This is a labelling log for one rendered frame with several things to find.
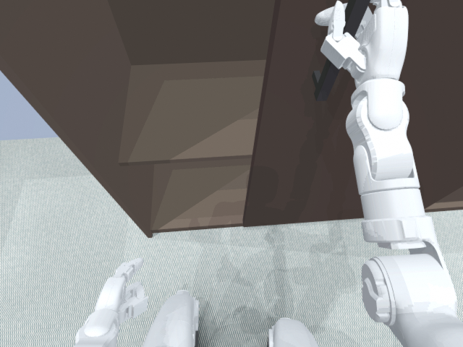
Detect handle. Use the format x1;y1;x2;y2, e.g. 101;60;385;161
312;0;370;101

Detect robot left hand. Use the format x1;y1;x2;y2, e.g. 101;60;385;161
94;257;148;324

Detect robot right thigh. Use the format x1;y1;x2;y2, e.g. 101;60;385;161
268;319;319;347

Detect robot thigh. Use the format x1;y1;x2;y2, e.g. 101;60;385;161
142;294;199;347
268;319;319;347

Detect robot right hand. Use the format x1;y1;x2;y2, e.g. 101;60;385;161
315;0;409;88

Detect robot left thigh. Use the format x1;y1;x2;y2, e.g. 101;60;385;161
142;294;199;347

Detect robot left forearm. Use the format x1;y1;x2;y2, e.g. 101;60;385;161
74;309;120;347

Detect robot right forearm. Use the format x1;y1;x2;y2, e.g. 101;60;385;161
346;78;457;311

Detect right robot upper arm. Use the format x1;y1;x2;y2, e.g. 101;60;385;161
362;254;463;347

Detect wardrobe door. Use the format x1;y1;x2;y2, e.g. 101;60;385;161
243;0;463;227
437;187;463;202

